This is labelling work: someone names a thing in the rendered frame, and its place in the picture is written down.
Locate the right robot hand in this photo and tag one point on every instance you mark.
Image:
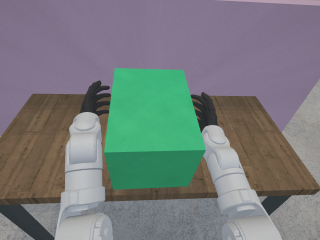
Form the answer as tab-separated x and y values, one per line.
208	112

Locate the right robot forearm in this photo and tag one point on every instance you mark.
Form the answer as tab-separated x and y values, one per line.
235	196

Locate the left robot forearm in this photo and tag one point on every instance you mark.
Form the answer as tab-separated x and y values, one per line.
83	167

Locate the robot right upper arm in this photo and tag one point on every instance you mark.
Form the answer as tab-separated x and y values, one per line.
257	227

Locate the table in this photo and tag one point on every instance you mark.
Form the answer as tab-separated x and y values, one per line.
33	150

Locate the carton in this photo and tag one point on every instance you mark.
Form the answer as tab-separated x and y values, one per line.
153	138

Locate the robot left upper arm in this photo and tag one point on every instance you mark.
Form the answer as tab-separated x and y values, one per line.
94	226

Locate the left robot hand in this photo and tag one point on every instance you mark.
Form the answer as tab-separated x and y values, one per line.
90	103

